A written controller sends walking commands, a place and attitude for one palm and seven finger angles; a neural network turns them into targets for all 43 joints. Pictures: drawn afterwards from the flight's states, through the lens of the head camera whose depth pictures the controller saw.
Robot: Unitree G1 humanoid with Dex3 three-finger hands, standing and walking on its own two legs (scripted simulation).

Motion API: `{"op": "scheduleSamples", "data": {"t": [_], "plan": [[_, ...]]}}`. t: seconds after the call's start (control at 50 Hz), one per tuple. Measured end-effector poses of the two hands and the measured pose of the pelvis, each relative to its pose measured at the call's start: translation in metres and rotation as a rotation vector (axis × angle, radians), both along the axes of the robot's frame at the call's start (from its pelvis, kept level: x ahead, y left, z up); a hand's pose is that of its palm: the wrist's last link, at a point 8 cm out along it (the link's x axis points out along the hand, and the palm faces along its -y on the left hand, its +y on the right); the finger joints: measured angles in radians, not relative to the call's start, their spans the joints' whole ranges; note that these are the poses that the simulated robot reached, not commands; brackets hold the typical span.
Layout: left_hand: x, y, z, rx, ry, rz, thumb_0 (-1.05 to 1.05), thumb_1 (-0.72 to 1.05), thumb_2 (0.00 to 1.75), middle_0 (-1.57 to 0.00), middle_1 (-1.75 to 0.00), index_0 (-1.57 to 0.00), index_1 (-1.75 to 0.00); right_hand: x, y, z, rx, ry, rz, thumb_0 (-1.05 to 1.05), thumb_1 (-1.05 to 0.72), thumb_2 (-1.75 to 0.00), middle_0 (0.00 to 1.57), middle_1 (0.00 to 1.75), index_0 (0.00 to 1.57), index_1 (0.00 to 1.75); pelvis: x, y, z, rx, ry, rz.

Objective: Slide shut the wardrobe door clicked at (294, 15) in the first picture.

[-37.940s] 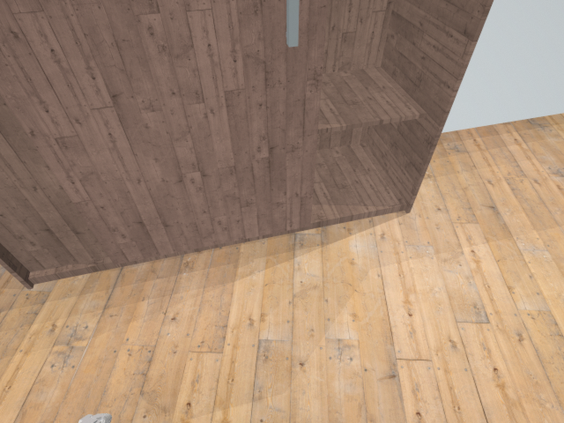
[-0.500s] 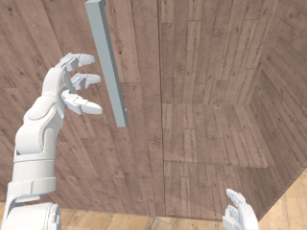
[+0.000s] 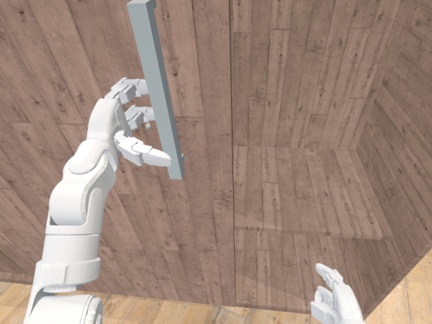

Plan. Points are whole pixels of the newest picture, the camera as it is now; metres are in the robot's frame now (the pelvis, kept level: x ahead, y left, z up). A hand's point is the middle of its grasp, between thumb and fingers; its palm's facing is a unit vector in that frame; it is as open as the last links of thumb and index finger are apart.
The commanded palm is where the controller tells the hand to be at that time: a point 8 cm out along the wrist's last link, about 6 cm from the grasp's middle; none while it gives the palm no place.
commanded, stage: feel for the door with the fingertips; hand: left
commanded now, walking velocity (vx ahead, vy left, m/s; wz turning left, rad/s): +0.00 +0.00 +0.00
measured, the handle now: (166, 102) +0.39 +0.12 +0.26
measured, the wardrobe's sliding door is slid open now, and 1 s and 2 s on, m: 0.49 0.49 0.49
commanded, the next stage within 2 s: slide the fingers in behind the handle in 0.12 s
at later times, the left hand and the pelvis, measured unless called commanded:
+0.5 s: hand (161, 125) +0.35 +0.12 +0.25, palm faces +0.00 -1.00 -0.05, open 13.9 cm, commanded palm +0.32 +0.17 +0.24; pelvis -0.01 -0.01 +0.00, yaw +0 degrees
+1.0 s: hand (162, 128) +0.34 +0.12 +0.25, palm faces -0.01 -1.00 -0.04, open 14.1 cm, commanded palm +0.32 +0.17 +0.24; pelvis +0.00 -0.01 +0.00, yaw +0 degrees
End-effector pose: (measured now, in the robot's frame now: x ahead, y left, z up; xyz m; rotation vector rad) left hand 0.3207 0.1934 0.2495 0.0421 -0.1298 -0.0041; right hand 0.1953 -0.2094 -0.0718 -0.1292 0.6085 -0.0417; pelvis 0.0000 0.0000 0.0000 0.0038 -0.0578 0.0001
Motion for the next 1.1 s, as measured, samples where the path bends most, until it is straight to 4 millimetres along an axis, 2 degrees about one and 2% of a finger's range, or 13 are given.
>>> {"op": "scheduleSamples", "data": {"t": [0.14, 0.32, 0.6, 0.9, 1.1], "plan": [[0.003, -0.019, 0.000, -0.008, 0.019, -0.033, -0.01, -0.50, 0.30, -0.30, -1.21, -0.30, -1.20, 0.005, 0.006, 0.001, 0.010, 0.006, 0.018, 0.01, -0.90, -0.90, 0.20, 0.29, 0.20, 0.30, -0.001, -0.001, 0.000, 0.001, -0.005, 0.000], [0.008, -0.015, 0.002, -0.010, 0.037, -0.010, -0.01, -0.50, 0.30, -0.41, -1.25, -0.32, -1.21, -0.005, -0.005, -0.001, -0.006, 0.039, -0.001, 0.01, -0.90, -0.90, 0.20, 0.29, 0.20, 0.30, -0.004, -0.006, 0.001, 0.000, -0.006, -0.001], [-0.002, -0.022, 0.001, -0.002, -0.001, -0.010, -0.01, -0.50, 0.30, -0.33, -1.22, -0.31, -1.20, -0.022, -0.022, -0.006, -0.006, 0.052, -0.044, 0.02, -0.90, -0.90, 0.20, 0.29, 0.20, 0.30, -0.006, -0.010, 0.001, 0.002, -0.013, -0.011], [-0.005, -0.026, 0.000, -0.005, 0.007, -0.007, -0.01, -0.50, 0.30, -0.31, -1.21, -0.27, -1.19, -0.004, -0.014, 0.001, 0.002, 0.012, -0.012, 0.02, -0.90, -0.90, 0.20, 0.29, 0.20, 0.30, -0.003, -0.010, 0.000, 0.001, -0.014, -0.006], [-0.001, -0.015, -0.001, -0.001, 0.013, 0.003, -0.01, -0.50, 0.30, -0.31, -1.20, -0.30, -1.20, 0.004, -0.010, 0.004, 0.001, 0.010, -0.005, 0.01, -0.90, -0.90, 0.20, 0.29, 0.20, 0.30, 0.001, -0.008, 0.001, 0.001, -0.009, -0.008]]}}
